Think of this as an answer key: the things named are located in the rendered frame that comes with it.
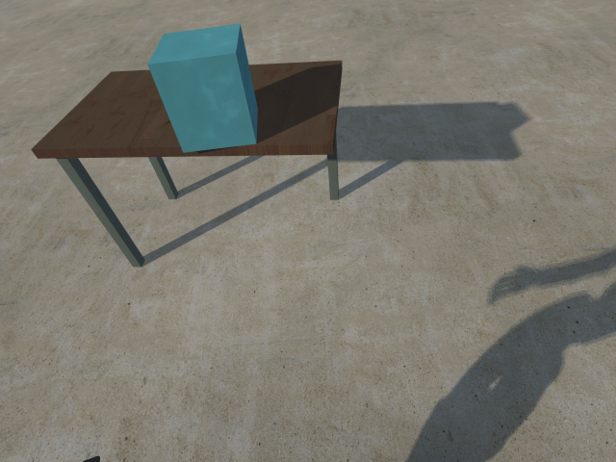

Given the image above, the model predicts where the table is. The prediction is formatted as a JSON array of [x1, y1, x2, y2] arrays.
[[31, 61, 342, 268]]

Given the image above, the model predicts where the carton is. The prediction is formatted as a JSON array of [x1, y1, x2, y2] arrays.
[[147, 24, 258, 153]]

